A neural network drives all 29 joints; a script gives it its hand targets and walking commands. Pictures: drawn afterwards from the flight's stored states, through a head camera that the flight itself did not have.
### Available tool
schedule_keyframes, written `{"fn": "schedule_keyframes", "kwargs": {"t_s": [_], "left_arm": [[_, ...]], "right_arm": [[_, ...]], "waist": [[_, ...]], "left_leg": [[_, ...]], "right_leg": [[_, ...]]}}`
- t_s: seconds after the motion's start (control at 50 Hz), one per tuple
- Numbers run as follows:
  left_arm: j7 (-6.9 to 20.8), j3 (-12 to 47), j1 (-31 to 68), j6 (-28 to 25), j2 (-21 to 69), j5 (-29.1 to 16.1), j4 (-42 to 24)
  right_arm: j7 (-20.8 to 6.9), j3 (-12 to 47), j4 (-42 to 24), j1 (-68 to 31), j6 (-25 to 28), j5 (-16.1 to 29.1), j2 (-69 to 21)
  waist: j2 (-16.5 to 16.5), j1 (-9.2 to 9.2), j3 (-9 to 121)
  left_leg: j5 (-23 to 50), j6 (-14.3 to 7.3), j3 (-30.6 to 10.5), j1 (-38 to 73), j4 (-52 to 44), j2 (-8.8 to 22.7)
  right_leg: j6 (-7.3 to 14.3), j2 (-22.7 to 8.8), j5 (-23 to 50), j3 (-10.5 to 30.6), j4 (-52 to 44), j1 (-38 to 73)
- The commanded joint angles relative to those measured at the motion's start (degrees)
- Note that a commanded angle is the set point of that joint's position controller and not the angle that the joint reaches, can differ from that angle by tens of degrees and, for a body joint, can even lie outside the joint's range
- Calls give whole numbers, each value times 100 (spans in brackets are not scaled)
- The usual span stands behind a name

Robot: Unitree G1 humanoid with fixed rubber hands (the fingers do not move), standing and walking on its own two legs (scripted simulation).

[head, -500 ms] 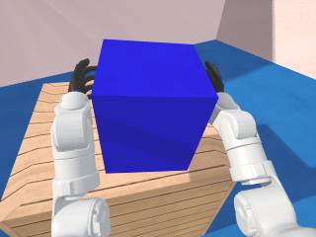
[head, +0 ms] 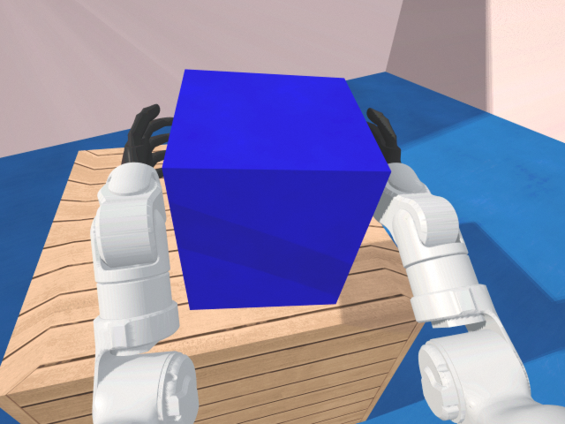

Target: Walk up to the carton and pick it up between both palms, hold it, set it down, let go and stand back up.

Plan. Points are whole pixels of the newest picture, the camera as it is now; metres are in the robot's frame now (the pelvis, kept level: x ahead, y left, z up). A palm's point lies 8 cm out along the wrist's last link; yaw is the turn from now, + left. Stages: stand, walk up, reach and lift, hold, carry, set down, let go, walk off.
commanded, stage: hold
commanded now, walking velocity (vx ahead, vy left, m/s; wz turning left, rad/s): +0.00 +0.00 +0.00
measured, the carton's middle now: (266, 195) +0.37 +0.01 +0.19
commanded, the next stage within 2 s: none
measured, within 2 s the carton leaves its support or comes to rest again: neither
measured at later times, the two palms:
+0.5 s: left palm (141, 169) +0.35 +0.16 +0.24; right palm (381, 169) +0.36 -0.14 +0.23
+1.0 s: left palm (141, 170) +0.35 +0.16 +0.24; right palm (381, 169) +0.36 -0.14 +0.23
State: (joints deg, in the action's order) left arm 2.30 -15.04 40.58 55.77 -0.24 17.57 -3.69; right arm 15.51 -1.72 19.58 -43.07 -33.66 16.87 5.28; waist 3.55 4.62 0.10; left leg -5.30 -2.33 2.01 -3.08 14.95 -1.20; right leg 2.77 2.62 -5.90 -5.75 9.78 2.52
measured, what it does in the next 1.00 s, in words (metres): stands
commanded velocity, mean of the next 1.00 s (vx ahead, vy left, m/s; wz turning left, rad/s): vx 0.00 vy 0.00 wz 0.00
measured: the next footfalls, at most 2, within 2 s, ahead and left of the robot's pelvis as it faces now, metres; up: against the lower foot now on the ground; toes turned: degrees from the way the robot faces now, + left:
none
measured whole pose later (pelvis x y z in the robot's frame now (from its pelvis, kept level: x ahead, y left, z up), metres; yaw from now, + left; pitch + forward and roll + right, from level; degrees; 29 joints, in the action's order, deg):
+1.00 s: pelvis +0.00 +0.00 +0.00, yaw +0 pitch -7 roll -1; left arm 2.2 -14.7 40.4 55.6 -0.4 17.5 -3.9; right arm 15.3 -1.8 19.8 -43.0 -33.2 16.7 5.2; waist 3.6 4.5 -0.4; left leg -5.2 -2.3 1.9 -2.7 14.7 -1.3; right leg 2.8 2.6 -6.0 -5.8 9.8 2.8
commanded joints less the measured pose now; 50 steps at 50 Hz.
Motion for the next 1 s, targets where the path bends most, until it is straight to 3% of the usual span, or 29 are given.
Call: {"fn": "schedule_keyframes", "kwargs": {"t_s": [0.0,0.18,0.32,0.46,0.62,0.68,0.82,0.84,0.98], "left_arm": [[686,2289,3534,-441,2445,-1112,-755],[668,2259,3641,-492,2455,-1043,-607],[650,2298,3693,-520,2510,-1091,-607],[701,2271,3502,-499,2442,-1053,-575],[680,2319,3440,-438,2503,-1032,-801],[683,2414,3436,-446,2485,-1091,-977],[678,2240,3439,-415,2425,-1029,-642],[678,2279,3489,-431,2451,-1050,-655],[668,2379,3504,-445,2476,-1119,-796]], "right_arm": [[-171,1407,-1562,-4186,332,396,-2065],[-226,1316,-1342,-4281,381,328,-2016],[-234,1270,-1304,-4273,400,299,-2024],[-183,1363,-1450,-4157,384,336,-2023],[-196,1378,-1490,-4074,374,400,-2000],[-162,1531,-1755,-4143,385,461,-2072],[-194,1376,-1442,-4164,360,384,-1982],[-205,1359,-1441,-4202,363,381,-1959],[-180,1421,-1655,-4225,351,398,-2023]], "waist": [[-401,37,2223],[-496,10,2032],[-514,85,2149],[-388,47,2140],[-568,27,2185],[-464,9,2334],[-475,-16,1927],[-491,44,1991],[-459,51,2269]], "left_leg": [[1129,264,-280,1282,84,105],[693,256,-242,997,-7,125],[763,251,-281,1035,26,139],[1007,224,-286,1175,60,126],[1236,303,-287,1288,72,129],[1463,306,-274,1375,131,112],[823,271,-286,1055,-24,148],[801,264,-277,1068,-10,132],[1221,285,-297,1391,119,106]], "right_leg": [[-324,-171,855,215,-105,-76],[-284,-175,463,236,-91,-130],[-284,-168,497,236,-70,-155],[-317,-187,735,268,-101,-96],[-287,-154,804,251,-109,-10],[-302,-160,1009,269,-98,-8],[-283,-192,566,242,-123,-66],[-300,-187,572,247,-98,-97],[-296,-155,836,246,-125,-107]]}}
